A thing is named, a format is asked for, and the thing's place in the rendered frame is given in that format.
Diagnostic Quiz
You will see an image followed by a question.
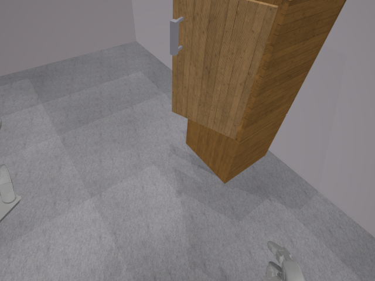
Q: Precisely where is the handle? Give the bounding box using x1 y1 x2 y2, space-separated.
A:
170 17 183 56

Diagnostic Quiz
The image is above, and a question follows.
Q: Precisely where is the cupboard door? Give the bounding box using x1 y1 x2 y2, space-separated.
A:
172 0 278 139

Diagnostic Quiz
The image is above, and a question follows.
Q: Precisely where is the robot left hand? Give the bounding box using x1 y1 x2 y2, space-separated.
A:
0 118 21 222

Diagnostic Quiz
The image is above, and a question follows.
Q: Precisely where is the robot right hand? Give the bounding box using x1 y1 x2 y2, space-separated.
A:
262 241 305 281

